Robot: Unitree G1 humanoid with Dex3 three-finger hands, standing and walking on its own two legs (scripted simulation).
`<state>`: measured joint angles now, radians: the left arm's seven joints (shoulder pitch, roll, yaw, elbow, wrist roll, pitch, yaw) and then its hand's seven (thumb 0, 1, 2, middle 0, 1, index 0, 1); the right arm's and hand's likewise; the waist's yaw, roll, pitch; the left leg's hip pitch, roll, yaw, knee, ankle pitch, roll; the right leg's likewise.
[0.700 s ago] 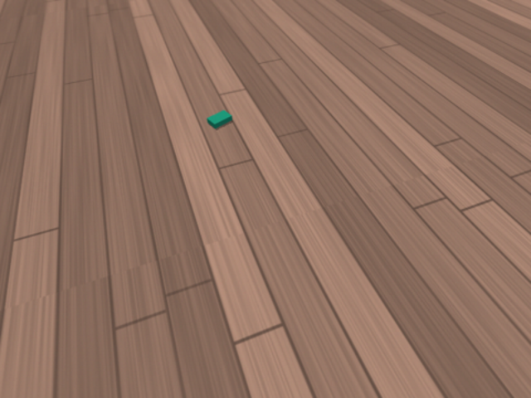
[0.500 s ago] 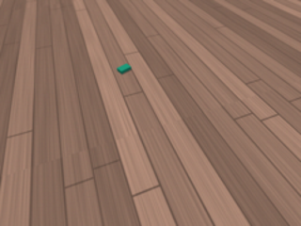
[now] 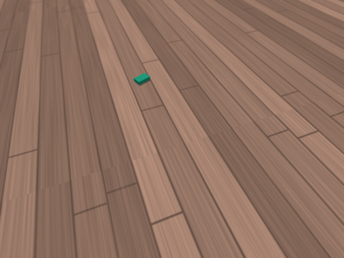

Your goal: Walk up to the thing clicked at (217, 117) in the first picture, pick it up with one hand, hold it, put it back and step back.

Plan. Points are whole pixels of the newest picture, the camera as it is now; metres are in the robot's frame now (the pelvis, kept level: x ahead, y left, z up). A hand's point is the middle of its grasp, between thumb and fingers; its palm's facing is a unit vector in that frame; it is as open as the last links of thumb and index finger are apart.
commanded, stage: stand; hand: left
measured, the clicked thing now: (142, 78) +1.79 +0.30 -0.77
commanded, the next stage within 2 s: walk up in 0.42 s
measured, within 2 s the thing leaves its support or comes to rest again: neither
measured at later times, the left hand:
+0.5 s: hand out of the picture +0.08 +0.26 -0.15, palm faces +0.05 -0.95 -0.31, open 7.4 cm
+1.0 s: hand (47, 243) +0.20 +0.36 -0.16, palm faces +0.25 -0.94 -0.24, open 7.4 cm
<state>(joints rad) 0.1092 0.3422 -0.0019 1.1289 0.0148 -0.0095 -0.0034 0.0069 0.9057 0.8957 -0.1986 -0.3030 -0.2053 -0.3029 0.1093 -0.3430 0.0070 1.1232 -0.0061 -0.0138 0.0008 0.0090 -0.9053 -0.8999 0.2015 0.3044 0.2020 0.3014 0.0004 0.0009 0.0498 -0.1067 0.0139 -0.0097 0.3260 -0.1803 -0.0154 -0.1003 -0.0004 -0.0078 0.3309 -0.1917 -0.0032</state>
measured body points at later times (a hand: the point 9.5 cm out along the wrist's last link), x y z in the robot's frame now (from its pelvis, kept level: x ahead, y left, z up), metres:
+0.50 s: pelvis +0.00 +0.00 +0.00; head +0.01 +0.01 +0.45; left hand +0.07 +0.31 -0.13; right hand +0.08 -0.30 -0.13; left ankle +0.00 +0.13 -0.74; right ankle -0.01 -0.12 -0.75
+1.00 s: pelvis +0.18 +0.08 -0.01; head +0.16 +0.12 +0.44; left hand +0.19 +0.41 -0.14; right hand +0.29 -0.23 -0.09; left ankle +0.11 +0.19 -0.75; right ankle +0.30 -0.05 -0.68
